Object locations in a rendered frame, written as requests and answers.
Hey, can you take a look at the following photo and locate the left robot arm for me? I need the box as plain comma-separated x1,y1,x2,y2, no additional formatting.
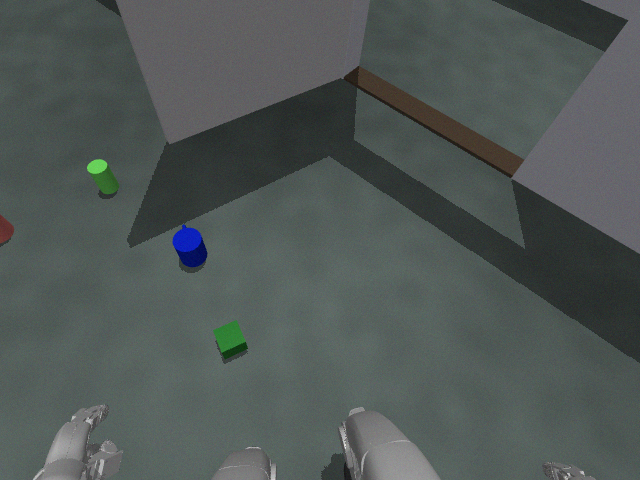
33,458,88,480

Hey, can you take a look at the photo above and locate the left robot hand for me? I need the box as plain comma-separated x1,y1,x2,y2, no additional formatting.
44,405,123,480

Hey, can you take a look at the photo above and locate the right robot hand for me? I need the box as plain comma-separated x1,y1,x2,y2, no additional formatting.
542,462,596,480

